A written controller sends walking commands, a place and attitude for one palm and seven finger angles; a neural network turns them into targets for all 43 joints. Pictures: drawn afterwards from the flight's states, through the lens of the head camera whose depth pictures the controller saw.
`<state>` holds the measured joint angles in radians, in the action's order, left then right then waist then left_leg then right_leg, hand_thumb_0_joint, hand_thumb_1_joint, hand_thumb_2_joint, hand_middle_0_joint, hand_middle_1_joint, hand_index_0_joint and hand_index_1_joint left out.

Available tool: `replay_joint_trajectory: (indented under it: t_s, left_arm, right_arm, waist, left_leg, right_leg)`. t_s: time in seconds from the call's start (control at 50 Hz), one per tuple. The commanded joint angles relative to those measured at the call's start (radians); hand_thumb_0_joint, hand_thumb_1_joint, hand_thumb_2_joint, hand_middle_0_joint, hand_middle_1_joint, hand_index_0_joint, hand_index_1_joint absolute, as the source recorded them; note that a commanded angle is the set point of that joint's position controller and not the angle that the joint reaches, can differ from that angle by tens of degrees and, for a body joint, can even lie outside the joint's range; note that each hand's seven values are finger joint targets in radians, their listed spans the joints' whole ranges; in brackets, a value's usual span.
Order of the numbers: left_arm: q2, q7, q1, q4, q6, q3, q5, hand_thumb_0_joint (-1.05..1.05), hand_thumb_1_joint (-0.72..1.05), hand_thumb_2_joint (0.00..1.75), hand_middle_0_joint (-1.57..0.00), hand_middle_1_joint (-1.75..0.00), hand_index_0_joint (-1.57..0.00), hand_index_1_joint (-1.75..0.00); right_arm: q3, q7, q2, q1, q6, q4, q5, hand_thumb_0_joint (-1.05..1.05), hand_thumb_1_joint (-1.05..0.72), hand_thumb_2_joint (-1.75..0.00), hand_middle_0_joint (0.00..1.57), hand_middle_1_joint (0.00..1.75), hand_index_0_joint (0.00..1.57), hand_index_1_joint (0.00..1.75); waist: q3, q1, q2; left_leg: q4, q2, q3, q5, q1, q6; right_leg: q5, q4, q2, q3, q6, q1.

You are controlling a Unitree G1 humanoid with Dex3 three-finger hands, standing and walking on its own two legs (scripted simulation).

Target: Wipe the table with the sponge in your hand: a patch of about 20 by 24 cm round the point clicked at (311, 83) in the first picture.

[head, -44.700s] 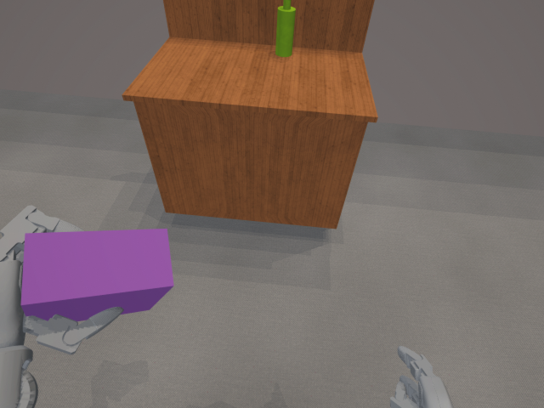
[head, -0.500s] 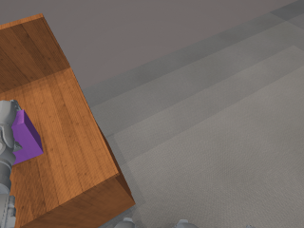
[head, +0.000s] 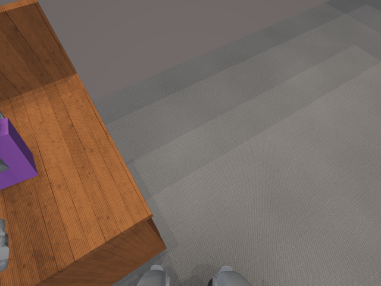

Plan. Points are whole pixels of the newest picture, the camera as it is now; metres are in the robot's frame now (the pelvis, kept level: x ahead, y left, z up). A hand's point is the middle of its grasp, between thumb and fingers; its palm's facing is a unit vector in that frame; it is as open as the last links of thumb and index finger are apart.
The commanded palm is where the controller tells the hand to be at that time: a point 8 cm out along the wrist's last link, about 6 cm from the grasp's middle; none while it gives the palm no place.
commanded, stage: slide back across to the first lane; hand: left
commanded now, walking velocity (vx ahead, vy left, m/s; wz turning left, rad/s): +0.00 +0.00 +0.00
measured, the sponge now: out of the picture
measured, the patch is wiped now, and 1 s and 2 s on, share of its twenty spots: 1.00 1.00 1.00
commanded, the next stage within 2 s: wipe back along the first lane in 0.86 s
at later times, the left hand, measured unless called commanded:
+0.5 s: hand out of the picture +0.38 +0.47 +0.07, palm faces -0.07 -0.03 -1.00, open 10.7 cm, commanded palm +0.34 +0.47 +0.11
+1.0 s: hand out of the picture +0.36 +0.49 +0.07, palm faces -0.08 -0.02 -1.00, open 10.7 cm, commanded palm +0.33 +0.48 +0.11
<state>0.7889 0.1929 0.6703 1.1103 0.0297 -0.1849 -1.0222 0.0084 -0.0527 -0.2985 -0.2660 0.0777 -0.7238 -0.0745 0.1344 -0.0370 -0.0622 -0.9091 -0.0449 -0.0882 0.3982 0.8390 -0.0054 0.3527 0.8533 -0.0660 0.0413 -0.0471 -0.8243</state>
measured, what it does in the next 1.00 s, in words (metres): shifts its weight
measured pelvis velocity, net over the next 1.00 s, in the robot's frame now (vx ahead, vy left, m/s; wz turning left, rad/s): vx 0.05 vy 0.07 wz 0.00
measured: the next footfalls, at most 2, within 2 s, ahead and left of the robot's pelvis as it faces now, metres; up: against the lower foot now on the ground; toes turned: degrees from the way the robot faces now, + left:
none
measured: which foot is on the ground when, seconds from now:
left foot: down 0.00-1.00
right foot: down 0.00-1.00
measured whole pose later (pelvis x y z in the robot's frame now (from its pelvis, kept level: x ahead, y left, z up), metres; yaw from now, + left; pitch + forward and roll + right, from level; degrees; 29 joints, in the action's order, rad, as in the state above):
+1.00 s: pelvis +0.05 +0.07 +0.03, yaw +0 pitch +12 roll -3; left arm 0.67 0.18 0.33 0.73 0.14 -0.22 -0.97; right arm 0.02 -0.03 -0.27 -0.19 0.11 -0.69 -0.06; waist 0.11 0.01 -0.04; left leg -0.72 0.01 -0.04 0.39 0.55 0.04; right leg 0.32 0.60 0.00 -0.01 0.03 -0.50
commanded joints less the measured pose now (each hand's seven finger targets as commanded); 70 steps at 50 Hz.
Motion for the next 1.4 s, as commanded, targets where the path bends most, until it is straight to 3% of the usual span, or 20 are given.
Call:
replay_joint_trajectory:
  t_s: [0.0, 0.08, 0.16, 0.22, 0.3, 0.36, 0.48, 0.56, 0.64, 0.7, 0.78, 0.8, 0.86, 0.94, 1.02, 1.1, 1.2, 1.28, 1.3, 1.38]
  left_arm:
    - [0.337, 0.044, 0.136, -0.089, 0.029, -0.055, -0.035, 0.00, 0.10, 1.30, -1.20, -1.60, -1.20, -1.60]
    - [0.335, 0.057, 0.078, -0.161, 0.024, -0.092, -0.026, 0.00, 0.10, 1.30, -1.20, -1.60, -1.20, -1.60]
    - [0.285, 0.079, 0.025, -0.154, 0.043, -0.074, -0.019, 0.00, 0.10, 1.30, -1.20, -1.60, -1.20, -1.60]
    - [0.334, 0.086, 0.000, -0.147, 0.058, -0.118, -0.021, 0.00, 0.10, 1.30, -1.20, -1.60, -1.20, -1.60]
    - [0.306, 0.076, -0.031, -0.148, 0.081, -0.098, -0.034, 0.00, 0.10, 1.30, -1.20, -1.60, -1.20, -1.60]
    - [0.302, 0.060, -0.024, -0.149, 0.095, -0.088, -0.040, 0.00, 0.10, 1.30, -1.20, -1.60, -1.20, -1.60]
    - [0.230, 0.025, -0.096, -0.243, 0.084, -0.054, -0.062, 0.00, 0.10, 1.30, -1.20, -1.60, -1.20, -1.60]
    - [0.203, 0.026, -0.231, -0.325, 0.080, -0.082, -0.030, 0.00, 0.10, 1.30, -1.20, -1.60, -1.20, -1.60]
    - [0.246, 0.034, -0.258, -0.358, 0.097, -0.140, -0.004, 0.00, 0.10, 1.30, -1.20, -1.60, -1.20, -1.60]
    - [0.249, 0.032, -0.291, -0.393, 0.112, -0.150, -0.003, 0.00, 0.10, 1.30, -1.20, -1.60, -1.20, -1.60]
    - [0.207, 0.021, -0.289, -0.437, 0.132, -0.114, -0.007, 0.00, 0.10, 1.30, -1.20, -1.60, -1.20, -1.60]
    - [0.199, 0.016, -0.330, -0.440, 0.137, -0.114, 0.001, 0.00, 0.10, 1.30, -1.20, -1.60, -1.20, -1.60]
    - [0.230, 0.000, -0.267, -0.438, 0.146, -0.119, 0.008, 0.00, 0.10, 1.30, -1.20, -1.60, -1.20, -1.60]
    - [0.229, -0.021, -0.216, -0.426, 0.132, -0.094, -0.012, 0.00, 0.10, 1.30, -1.20, -1.60, -1.20, -1.60]
    - [0.159, -0.035, -0.311, -0.437, 0.107, -0.059, -0.006, 0.00, 0.10, 1.30, -1.20, -1.60, -1.20, -1.60]
    - [0.152, -0.028, -0.457, -0.501, 0.083, -0.106, 0.032, 0.00, 0.10, 1.30, -1.20, -1.60, -1.20, -1.60]
    - [0.073, -0.009, -0.537, -0.545, 0.107, -0.076, 0.067, 0.00, 0.10, 1.30, -1.20, -1.60, -1.20, -1.60]
    - [0.045, -0.004, -0.528, -0.570, 0.137, -0.047, 0.064, 0.00, 0.10, 1.30, -1.20, -1.60, -1.20, -1.60]
    - [0.046, -0.007, -0.541, -0.544, 0.147, -0.045, 0.064, 0.00, 0.10, 1.30, -1.20, -1.60, -1.20, -1.60]
    - [0.060, -0.022, -0.494, -0.571, 0.161, -0.032, 0.049, 0.00, 0.10, 1.30, -1.20, -1.60, -1.20, -1.60]
  right_arm:
    - [0.054, -0.012, -0.156, -0.079, -0.013, 0.080, 0.005, 0.00, -0.90, -0.90, 0.20, 0.30, 0.20, 0.30]
    - [0.063, -0.011, -0.153, -0.053, -0.005, 0.085, 0.005, 0.00, -0.90, -0.90, 0.20, 0.30, 0.20, 0.30]
    - [0.064, -0.008, -0.153, -0.028, -0.007, 0.084, -0.002, 0.00, -0.90, -0.90, 0.20, 0.30, 0.20, 0.30]
    - [0.063, -0.004, -0.161, -0.012, -0.006, 0.080, -0.002, 0.00, -0.90, -0.90, 0.20, 0.30, 0.20, 0.30]
    - [0.064, -0.001, -0.160, 0.008, -0.004, 0.090, -0.004, 0.00, -0.90, -0.90, 0.20, 0.30, 0.20, 0.30]
    - [0.065, -0.002, -0.162, 0.013, -0.003, 0.094, -0.003, 0.00, -0.90, -0.90, 0.20, 0.30, 0.20, 0.30]
    - [0.077, 0.003, -0.158, 0.022, -0.004, 0.115, 0.005, 0.00, -0.90, -0.90, 0.20, 0.30, 0.20, 0.30]
    - [0.083, 0.013, -0.155, 0.033, 0.000, 0.131, 0.010, 0.00, -0.90, -0.90, 0.20, 0.30, 0.20, 0.30]
    - [0.083, 0.017, -0.162, 0.045, 0.006, 0.132, 0.017, 0.00, -0.90, -0.90, 0.20, 0.30, 0.20, 0.30]
    - [0.083, 0.021, -0.158, 0.055, 0.006, 0.137, 0.019, 0.00, -0.90, -0.90, 0.20, 0.30, 0.20, 0.30]
    - [0.084, 0.024, -0.160, 0.062, 0.002, 0.135, 0.021, 0.00, -0.90, -0.90, 0.20, 0.30, 0.20, 0.30]
    - [0.083, 0.025, -0.156, 0.062, 0.000, 0.138, 0.020, 0.00, -0.90, -0.90, 0.20, 0.30, 0.20, 0.30]
    - [0.079, 0.017, -0.165, 0.063, 0.002, 0.129, 0.021, 0.00, -0.90, -0.90, 0.20, 0.30, 0.20, 0.30]
    - [0.075, 0.003, -0.166, 0.064, -0.002, 0.125, 0.021, 0.00, -0.90, -0.90, 0.20, 0.30, 0.20, 0.30]
    - [0.076, 0.004, -0.156, 0.063, -0.010, 0.138, 0.022, 0.00, -0.90, -0.90, 0.20, 0.30, 0.20, 0.30]
    - [0.083, 0.010, -0.153, 0.073, -0.017, 0.152, 0.024, 0.00, -0.90, -0.90, 0.20, 0.30, 0.20, 0.30]
    - [0.089, 0.019, -0.156, 0.088, -0.025, 0.158, 0.022, 0.00, -0.90, -0.90, 0.20, 0.30, 0.20, 0.30]
    - [0.089, 0.015, -0.158, 0.103, -0.031, 0.155, 0.022, 0.00, -0.90, -0.90, 0.20, 0.30, 0.20, 0.30]
    - [0.086, 0.013, -0.159, 0.098, -0.031, 0.150, 0.021, 0.00, -0.90, -0.90, 0.20, 0.30, 0.20, 0.30]
    - [0.081, 0.003, -0.157, 0.114, -0.033, 0.152, 0.021, 0.00, -0.90, -0.90, 0.20, 0.30, 0.20, 0.30]
  waist:
    - [0.309, 0.007, 0.066]
    - [0.338, 0.037, 0.038]
    - [0.230, 0.029, 0.069]
    - [0.207, 0.054, 0.074]
    - [0.179, 0.065, 0.044]
    - [0.177, 0.063, 0.044]
    - [0.221, 0.078, -0.034]
    - [0.227, 0.089, -0.014]
    - [0.200, 0.095, 0.010]
    - [0.230, 0.106, -0.003]
    - [0.239, 0.090, -0.022]
    - [0.247, 0.098, -0.029]
    - [0.221, 0.079, 0.006]
    - [0.187, 0.063, -0.022]
    - [0.202, 0.076, -0.035]
    - [0.248, 0.096, -0.006]
    - [0.177, 0.079, 0.021]
    - [0.163, 0.070, 0.035]
    - [0.141, 0.069, 0.057]
    - [0.142, 0.071, 0.028]
  left_leg:
    - [0.111, 0.077, 0.099, -0.097, -0.039, 0.058]
    - [0.148, 0.076, 0.100, -0.151, -0.120, 0.058]
    - [0.191, 0.080, 0.099, -0.106, -0.138, 0.058]
    - [0.220, 0.080, 0.088, -0.110, -0.158, 0.057]
    - [0.251, 0.081, 0.081, -0.150, -0.211, 0.053]
    - [0.270, 0.078, 0.074, -0.173, -0.246, 0.050]
    - [0.275, 0.061, 0.054, -0.358, -0.364, 0.037]
    - [0.262, 0.055, 0.046, -0.460, -0.389, 0.032]
    - [0.269, 0.054, 0.037, -0.484, -0.380, 0.027]
    - [0.269, 0.055, 0.040, -0.543, -0.399, 0.026]
    - [0.265, 0.047, 0.035, -0.628, -0.438, 0.020]
    - [0.266, 0.048, 0.034, -0.631, -0.448, 0.020]
    - [0.278, 0.054, 0.039, -0.552, -0.430, 0.028]
    - [0.285, 0.057, 0.035, -0.516, -0.437, 0.030]
    - [0.280, 0.056, 0.038, -0.538, -0.450, 0.030]
    - [0.266, 0.051, 0.039, -0.602, -0.452, 0.031]
    - [0.270, 0.049, 0.038, -0.549, -0.429, 0.034]
    - [0.282, 0.057, 0.043, -0.469, -0.413, 0.038]
    - [0.285, 0.060, 0.044, -0.430, -0.401, 0.039]
    - [0.295, 0.067, 0.047, -0.392, -0.399, 0.040]
  right_leg:
    - [-0.174, -0.162, 0.010, -0.079, 0.034, 0.368]
    - [-0.216, -0.175, 0.008, -0.070, 0.027, 0.409]
    - [-0.145, -0.213, 0.010, -0.055, 0.030, 0.380]
    - [-0.120, -0.217, 0.010, -0.045, 0.023, 0.387]
    - [-0.130, -0.227, 0.009, -0.031, 0.015, 0.387]
    - [-0.138, -0.239, 0.007, -0.023, 0.009, 0.389]
    - [-0.228, -0.233, -0.003, -0.002, -0.014, 0.383]
    - [-0.289, -0.232, -0.004, -0.003, -0.011, 0.408]
    - [-0.306, -0.234, -0.001, 0.000, -0.007, 0.430]
    - [-0.348, -0.235, 0.003, -0.004, -0.006, 0.469]
    - [-0.376, -0.243, 0.001, -0.001, -0.006, 0.464]
    - [-0.375, -0.241, 0.002, -0.001, -0.005, 0.475]
    - [-0.362, -0.258, 0.002, -0.001, -0.004, 0.481]
    - [-0.318, -0.266, 0.002, 0.005, -0.008, 0.446]
    - [-0.325, -0.266, 0.001, 0.004, -0.011, 0.451]
    - [-0.395, -0.255, 0.005, -0.003, -0.005, 0.504]
    - [-0.362, -0.261, 0.002, 0.009, 0.000, 0.468]
    - [-0.328, -0.270, 0.003, 0.008, -0.001, 0.469]
    - [-0.310, -0.270, 0.003, 0.011, -0.001, 0.464]
    - [-0.287, -0.276, 0.006, 0.004, -0.007, 0.472]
